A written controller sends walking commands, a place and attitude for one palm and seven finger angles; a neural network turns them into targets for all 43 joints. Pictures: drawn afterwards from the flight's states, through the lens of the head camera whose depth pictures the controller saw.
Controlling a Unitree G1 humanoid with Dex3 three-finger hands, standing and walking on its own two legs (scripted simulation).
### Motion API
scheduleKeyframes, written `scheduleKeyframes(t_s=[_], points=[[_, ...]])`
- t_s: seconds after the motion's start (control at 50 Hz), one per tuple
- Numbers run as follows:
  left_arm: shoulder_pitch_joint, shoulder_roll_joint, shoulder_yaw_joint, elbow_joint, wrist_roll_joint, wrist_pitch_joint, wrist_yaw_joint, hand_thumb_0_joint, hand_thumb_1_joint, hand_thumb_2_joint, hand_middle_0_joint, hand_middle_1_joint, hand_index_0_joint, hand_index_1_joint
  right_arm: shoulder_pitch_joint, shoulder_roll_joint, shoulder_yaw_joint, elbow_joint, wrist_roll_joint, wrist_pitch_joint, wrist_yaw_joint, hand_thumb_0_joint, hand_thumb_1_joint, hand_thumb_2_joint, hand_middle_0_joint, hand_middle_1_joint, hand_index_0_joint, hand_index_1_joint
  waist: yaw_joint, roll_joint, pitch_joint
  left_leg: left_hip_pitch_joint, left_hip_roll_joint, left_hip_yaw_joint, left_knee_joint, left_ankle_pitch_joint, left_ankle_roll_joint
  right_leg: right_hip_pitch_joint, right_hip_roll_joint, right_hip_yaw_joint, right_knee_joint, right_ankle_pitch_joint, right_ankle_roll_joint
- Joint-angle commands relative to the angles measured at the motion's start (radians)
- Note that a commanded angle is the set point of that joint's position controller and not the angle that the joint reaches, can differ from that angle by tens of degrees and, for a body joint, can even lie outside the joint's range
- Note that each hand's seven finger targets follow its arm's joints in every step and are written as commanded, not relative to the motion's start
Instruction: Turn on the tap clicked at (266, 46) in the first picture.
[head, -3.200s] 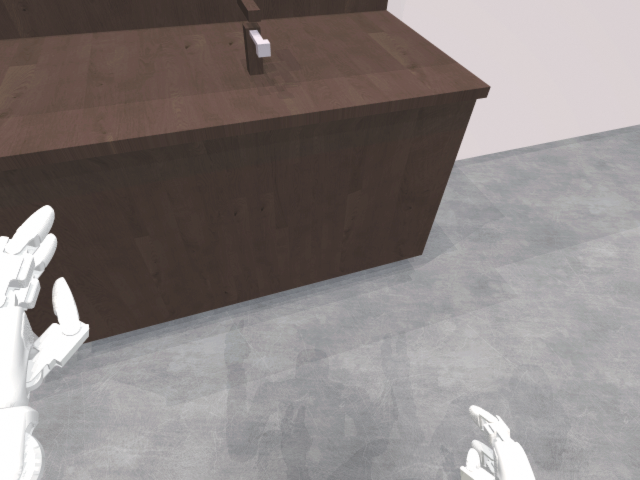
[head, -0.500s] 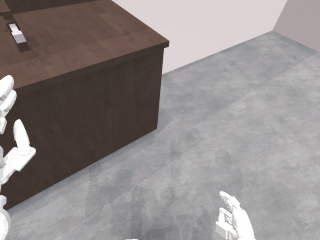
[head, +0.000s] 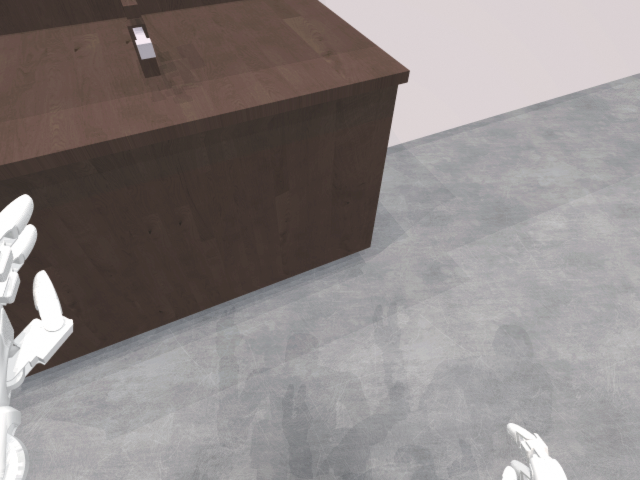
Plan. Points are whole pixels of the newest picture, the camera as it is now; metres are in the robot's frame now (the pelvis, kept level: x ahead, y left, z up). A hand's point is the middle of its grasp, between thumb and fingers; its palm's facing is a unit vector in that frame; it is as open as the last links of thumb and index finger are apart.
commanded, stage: take the last steps up to it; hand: left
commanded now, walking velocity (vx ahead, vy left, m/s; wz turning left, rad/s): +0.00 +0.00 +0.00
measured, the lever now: (145, 48) +0.84 +0.39 +0.14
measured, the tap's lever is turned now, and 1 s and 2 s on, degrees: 0 0 0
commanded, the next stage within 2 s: none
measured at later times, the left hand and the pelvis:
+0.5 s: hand (31, 411) +0.15 +0.23 +0.16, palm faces +0.51 -0.79 -0.36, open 7.4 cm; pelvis -0.05 -0.02 +0.00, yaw +5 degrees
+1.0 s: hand (67, 297) +0.24 +0.24 +0.18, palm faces +0.45 -0.82 -0.37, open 7.4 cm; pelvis +0.03 -0.01 +0.00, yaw +4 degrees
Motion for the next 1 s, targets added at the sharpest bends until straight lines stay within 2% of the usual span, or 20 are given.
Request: scheduleKeyframes(t_s=[0.0,0.02,0.08,0.16,0.22,0.36,0.38,0.4,0.42,0.44,0.46,0.58,0.7,0.78,0.8,0.82,0.84,0.86,0.9,0.98], points=[[-0.049,0.182,0.112,-0.327,-0.015,-0.091,0.033,0.000,0.900,0.900,-0.200,-0.300,-0.200,-0.300,-0.082,-0.073,-0.030,-0.192,0.007,-0.053,0.007,0.000,-0.900,-0.900,0.200,0.300,0.200,0.300,-0.009,0.253,-0.264,0.413,0.285,-0.355,-0.171,0.968,0.162,-0.229,0.031,0.074,0.406,0.093,0.066],[-0.035,0.199,0.125,-0.310,0.005,-0.109,0.027,0.000,0.900,0.900,-0.200,-0.300,-0.200,-0.300,-0.056,-0.066,-0.028,-0.181,0.005,-0.060,0.028,0.000,-0.900,-0.900,0.200,0.300,0.200,0.300,0.008,0.296,-0.243,0.409,0.382,-0.465,-0.170,1.108,0.245,-0.319,0.056,0.164,0.519,-0.273,0.050],[-0.101,0.245,0.167,-0.379,0.017,-0.110,0.016,0.000,0.900,0.900,-0.200,-0.300,-0.200,-0.300,-0.092,-0.067,-0.034,-0.136,0.003,-0.072,0.048,0.000,-0.900,-0.900,0.200,0.300,0.200,0.300,0.005,0.194,-0.163,0.271,0.325,-0.408,-0.234,0.596,0.231,-0.363,0.023,0.194,0.514,-0.122,0.047],[-0.014,0.154,0.115,-0.287,0.014,-0.106,0.002,0.000,0.900,0.900,-0.200,-0.300,-0.200,-0.300,-0.113,-0.059,-0.026,-0.128,0.016,-0.081,0.055,0.000,-0.900,-0.900,0.200,0.300,0.200,0.300,0.008,0.264,-0.095,0.039,0.228,-0.243,-0.355,0.054,0.177,-0.237,0.046,0.125,0.418,0.012,0.049],[-0.037,0.119,0.083,-0.172,0.015,-0.101,-0.007,0.000,0.900,0.900,-0.200,-0.300,-0.200,-0.300,-0.116,-0.051,-0.010,-0.121,0.014,-0.078,0.041,0.000,-0.900,-0.900,0.200,0.300,0.200,0.300,0.002,0.238,-0.045,-0.067,0.239,-0.268,-0.436,-0.255,0.175,-0.180,0.062,0.098,0.331,0.003,0.049],[-0.217,0.120,0.026,-0.079,0.031,-0.056,-0.004,0.000,0.900,0.900,-0.200,-0.300,-0.200,-0.300,-0.144,-0.046,0.006,-0.118,0.006,-0.062,0.014,0.000,-0.900,-0.900,0.200,0.300,0.200,0.300,0.022,0.179,-0.060,-0.114,0.219,-0.244,-0.352,-0.404,0.129,0.065,0.117,0.024,-0.074,-0.071,0.016],[-0.232,0.125,0.020,-0.103,0.038,-0.049,-0.005,0.000,0.900,0.900,-0.200,-0.300,-0.200,-0.300,-0.147,-0.043,0.007,-0.119,0.006,-0.057,0.014,0.000,-0.900,-0.900,0.200,0.300,0.200,0.300,0.021,0.133,-0.073,-0.147,0.179,-0.198,-0.250,-0.395,0.105,0.123,0.096,0.059,-0.155,-0.066,-0.001],[-0.243,0.137,0.016,-0.135,0.040,-0.045,-0.005,0.000,0.900,0.900,-0.200,-0.300,-0.200,-0.300,-0.151,-0.031,0.005,-0.124,0.007,-0.049,0.018,0.000,-0.900,-0.900,0.200,0.300,0.200,0.300,0.025,0.028,-0.079,-0.212,0.127,-0.139,-0.039,-0.348,0.079,0.147,-0.005,0.203,-0.239,-0.118,-0.054],[-0.247,0.195,0.049,-0.159,0.040,-0.041,-0.004,0.000,0.900,0.900,-0.200,-0.300,-0.200,-0.300,-0.155,-0.011,0.005,-0.126,0.004,-0.042,0.019,0.000,-0.900,-0.900,0.200,0.300,0.200,0.300,0.027,-0.209,-0.067,-0.356,0.034,-0.057,0.253,-0.271,0.038,0.154,-0.214,0.572,-0.387,-0.283,-0.155],[-0.281,0.230,0.069,-0.213,0.022,-0.047,0.002,0.000,0.900,0.900,-0.200,-0.300,-0.200,-0.300,-0.201,-0.035,0.008,-0.135,0.002,-0.060,0.011,0.000,-0.900,-0.900,0.200,0.300,0.200,0.300,0.044,-0.203,-0.003,-0.445,0.005,-0.089,0.467,-0.224,0.010,0.114,-0.335,0.733,-0.461,-0.204,-0.222],[-0.290,0.235,0.093,-0.260,0.014,-0.068,0.009,0.000,0.900,0.900,-0.200,-0.300,-0.200,-0.300,-0.185,-0.037,0.013,-0.118,-0.006,-0.072,0.013,0.000,-0.900,-0.900,0.200,0.300,0.200,0.300,0.032,-0.091,-0.030,-0.448,0.036,-0.126,0.548,-0.153,-0.005,0.134,-0.318,0.644,-0.426,-0.055,-0.224],[-0.110,0.190,0.124,-0.166,0.013,-0.089,-0.001,0.000,0.900,0.900,-0.200,-0.300,-0.200,-0.300,-0.166,-0.018,0.008,-0.111,0.008,-0.033,0.014,0.000,-0.900,-0.900,0.200,0.300,0.200,0.300,0.006,-0.023,-0.028,-0.352,0.076,-0.057,0.388,-0.006,-0.019,0.113,-0.170,0.264,-0.320,0.357,-0.150],[-0.035,0.170,0.131,-0.142,0.000,-0.086,0.012,0.000,0.900,0.900,-0.200,-0.300,-0.200,-0.300,-0.129,-0.023,-0.009,-0.160,0.011,-0.043,0.014,0.000,-0.900,-0.900,0.200,0.300,0.200,0.300,0.045,-0.132,-0.080,-0.200,0.049,0.056,0.064,-0.012,0.014,0.177,-0.163,0.263,-0.249,0.446,-0.165],[-0.084,0.159,0.101,-0.214,0.000,-0.089,0.018,0.000,0.900,0.900,-0.200,-0.300,-0.200,-0.300,-0.089,-0.050,-0.026,-0.163,0.008,-0.051,0.005,0.000,-0.900,-0.900,0.200,0.300,0.200,0.300,-0.002,-0.038,-0.160,0.144,0.024,0.081,-0.150,0.146,0.038,0.071,-0.086,0.178,0.021,0.487,-0.086],[-0.110,0.168,0.102,-0.265,0.000,-0.103,0.019,0.000,0.900,0.900,-0.200,-0.300,-0.200,-0.300,-0.088,-0.072,-0.033,-0.172,0.008,-0.052,0.002,0.000,-0.900,-0.900,0.200,0.300,0.200,0.300,-0.017,0.098,-0.198,0.309,0.118,-0.078,-0.183,0.199,0.090,-0.070,-0.033,0.149,0.207,0.392,-0.040],[-0.124,0.171,0.106,-0.293,0.003,-0.116,0.022,0.000,0.900,0.900,-0.200,-0.300,-0.200,-0.300,-0.096,-0.085,-0.036,-0.168,0.004,-0.052,0.007,0.000,-0.900,-0.900,0.200,0.300,0.200,0.300,-0.010,0.305,-0.224,0.472,0.343,-0.398,-0.204,0.368,0.198,-0.317,0.064,0.111,0.411,-0.020,0.008],[-0.149,0.199,0.107,-0.286,0.017,-0.126,0.022,0.000,0.900,0.900,-0.200,-0.300,-0.200,-0.300,-0.095,-0.062,-0.017,-0.169,0.000,-0.058,0.014,0.000,-0.900,-0.900,0.200,0.300,0.200,0.300,-0.003,0.294,-0.190,0.447,0.443,-0.560,-0.268,0.416,0.269,-0.419,0.094,0.173,0.583,-0.231,0.003],[-0.152,0.235,0.129,-0.242,0.019,-0.124,0.013,0.000,0.900,0.900,-0.200,-0.300,-0.200,-0.300,-0.117,-0.057,-0.001,-0.149,-0.011,-0.062,0.017,0.000,-0.900,-0.900,0.200,0.300,0.200,0.300,-0.009,0.248,-0.138,0.315,0.459,-0.567,-0.318,0.259,0.270,-0.433,0.056,0.231,0.674,-0.194,-0.001],[-0.172,0.228,0.129,-0.299,0.025,-0.119,0.002,0.000,0.900,0.900,-0.200,-0.300,-0.200,-0.300,-0.124,-0.059,-0.015,-0.127,-0.001,-0.076,0.026,0.000,-0.900,-0.900,0.200,0.300,0.200,0.300,-0.002,0.205,-0.052,0.196,0.412,-0.437,-0.336,0.182,0.251,-0.467,0.007,0.230,0.659,-0.104,0.016],[-0.044,0.196,0.153,-0.327,0.024,-0.120,-0.001,0.000,0.900,0.900,-0.200,-0.300,-0.200,-0.300,-0.113,-0.051,-0.018,-0.124,0.005,-0.093,0.040,0.000,-0.900,-0.900,0.200,0.300,0.200,0.300,0.019,0.255,-0.080,0.063,0.293,-0.152,-0.362,0.053,0.165,-0.321,0.003,0.130,0.478,0.056,0.030]])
